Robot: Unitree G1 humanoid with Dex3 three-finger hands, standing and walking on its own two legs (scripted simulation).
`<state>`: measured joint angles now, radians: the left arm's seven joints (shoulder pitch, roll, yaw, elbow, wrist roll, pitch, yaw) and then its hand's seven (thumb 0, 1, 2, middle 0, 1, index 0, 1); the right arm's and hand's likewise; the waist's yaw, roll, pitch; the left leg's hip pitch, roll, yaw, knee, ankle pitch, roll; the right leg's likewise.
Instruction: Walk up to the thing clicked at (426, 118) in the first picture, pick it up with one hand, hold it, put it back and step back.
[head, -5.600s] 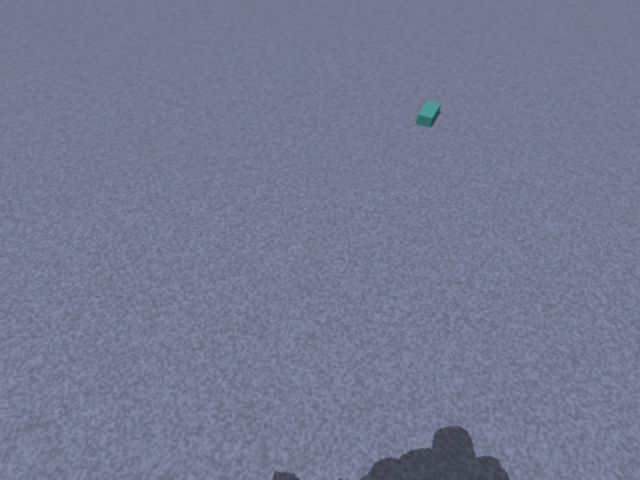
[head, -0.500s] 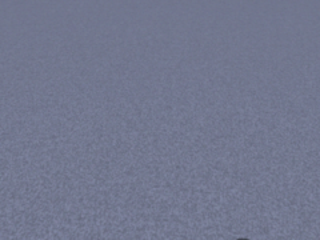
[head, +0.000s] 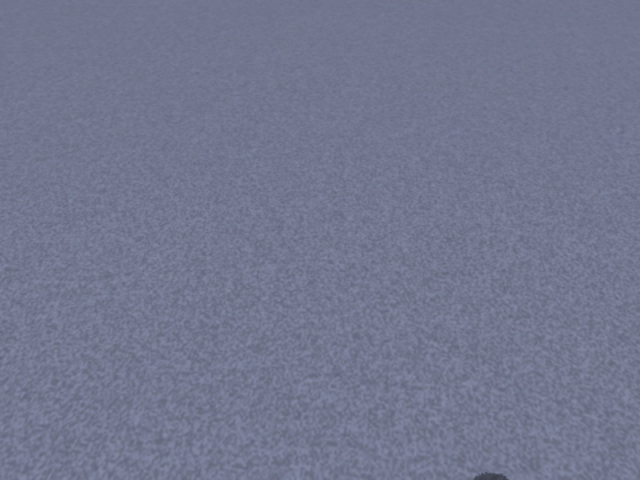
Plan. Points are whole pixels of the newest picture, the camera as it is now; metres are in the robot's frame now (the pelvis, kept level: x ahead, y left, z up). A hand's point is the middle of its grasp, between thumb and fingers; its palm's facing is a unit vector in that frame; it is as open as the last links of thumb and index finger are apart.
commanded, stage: stand
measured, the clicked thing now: out of the picture +0.50 -1.17 -0.75
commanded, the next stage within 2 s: none
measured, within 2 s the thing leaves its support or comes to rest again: neither
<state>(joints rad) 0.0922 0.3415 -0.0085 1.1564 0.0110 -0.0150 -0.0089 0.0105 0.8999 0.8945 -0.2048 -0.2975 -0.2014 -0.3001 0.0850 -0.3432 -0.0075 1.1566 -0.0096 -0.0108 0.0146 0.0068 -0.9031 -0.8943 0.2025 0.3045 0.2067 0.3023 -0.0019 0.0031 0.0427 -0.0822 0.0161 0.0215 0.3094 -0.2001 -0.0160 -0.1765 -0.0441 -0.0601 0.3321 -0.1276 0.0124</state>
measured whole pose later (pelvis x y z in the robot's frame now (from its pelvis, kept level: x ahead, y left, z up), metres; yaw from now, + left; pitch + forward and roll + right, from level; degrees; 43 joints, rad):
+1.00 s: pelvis +0.01 -0.01 +0.00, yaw +0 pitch -2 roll +0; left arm 0.10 0.35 -0.01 1.14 0.01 -0.01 -0.01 0.01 0.90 0.89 -0.20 -0.30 -0.20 -0.30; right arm 0.12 -0.36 0.00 1.14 -0.01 -0.01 0.01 0.01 -0.90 -0.89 0.20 0.30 0.21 0.30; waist 0.00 0.01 0.03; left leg -0.06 0.04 0.01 0.30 -0.21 -0.04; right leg -0.16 -0.02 -0.07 0.33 -0.14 -0.01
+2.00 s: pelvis +0.01 -0.01 +0.00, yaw +0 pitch -2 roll +0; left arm 0.11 0.35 -0.01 1.14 0.01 -0.01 -0.01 0.01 0.90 0.89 -0.20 -0.30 -0.20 -0.30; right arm 0.13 -0.36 0.00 1.13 -0.01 -0.01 0.01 0.01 -0.90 -0.89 0.20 0.30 0.21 0.30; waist 0.00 0.01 0.04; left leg -0.05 0.04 0.02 0.29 -0.21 -0.04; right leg -0.15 -0.02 -0.06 0.33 -0.15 -0.01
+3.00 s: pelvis +0.27 +0.01 -0.03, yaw -2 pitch -2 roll +0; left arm 0.11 0.41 0.07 0.93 0.02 -0.06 -0.10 0.01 0.90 0.89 -0.20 -0.30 -0.20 -0.30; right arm 0.37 -0.42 -0.07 0.96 -0.01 -0.05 0.04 0.01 -0.90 -0.89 0.20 0.30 0.21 0.30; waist -0.04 0.05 0.07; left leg -0.06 0.10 0.06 0.81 -0.49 0.02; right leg -0.41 -0.05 -0.08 0.65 -0.20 -0.01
